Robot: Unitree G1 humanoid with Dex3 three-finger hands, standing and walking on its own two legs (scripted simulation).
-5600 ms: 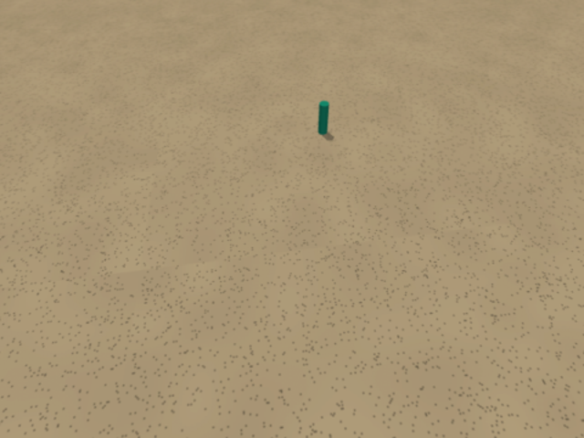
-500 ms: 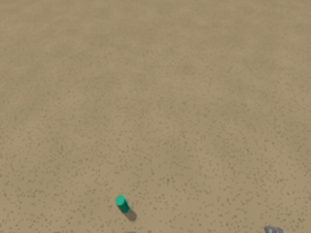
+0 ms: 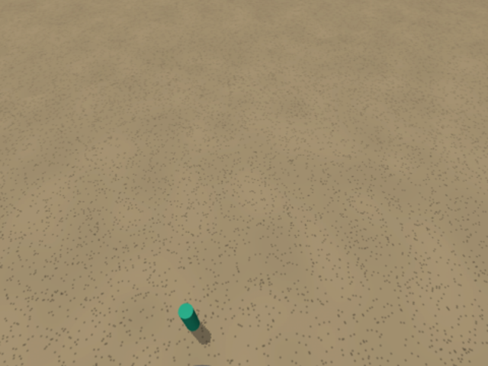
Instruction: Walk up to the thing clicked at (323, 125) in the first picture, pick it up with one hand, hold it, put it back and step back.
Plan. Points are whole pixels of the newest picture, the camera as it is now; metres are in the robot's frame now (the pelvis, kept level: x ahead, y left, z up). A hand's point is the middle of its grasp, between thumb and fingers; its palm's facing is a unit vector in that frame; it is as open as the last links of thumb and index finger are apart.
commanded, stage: walk up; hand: left
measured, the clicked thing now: (189, 317) +0.35 +0.23 -0.68
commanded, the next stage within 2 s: none
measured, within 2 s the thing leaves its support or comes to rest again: neither
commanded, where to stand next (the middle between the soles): +0.04 +0.00 m, yaw +0 degrees
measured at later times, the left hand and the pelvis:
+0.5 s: hand out of the picture +0.08 +0.27 -0.15, palm faces +0.01 -0.94 -0.33, open 7.4 cm; pelvis +0.00 +0.01 +0.01, yaw +1 degrees
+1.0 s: hand out of the picture +0.09 +0.27 -0.15, palm faces +0.05 -0.94 -0.34, open 7.4 cm; pelvis +0.00 +0.01 +0.01, yaw +2 degrees
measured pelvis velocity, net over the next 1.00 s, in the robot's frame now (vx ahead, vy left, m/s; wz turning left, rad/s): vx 0.00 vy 0.01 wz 0.03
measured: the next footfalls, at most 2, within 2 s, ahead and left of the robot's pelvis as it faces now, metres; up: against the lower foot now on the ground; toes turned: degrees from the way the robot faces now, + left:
left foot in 1.52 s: -0.11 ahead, +0.11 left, +0.00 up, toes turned +8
right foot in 1.84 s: +0.09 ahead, -0.14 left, +0.00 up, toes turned +4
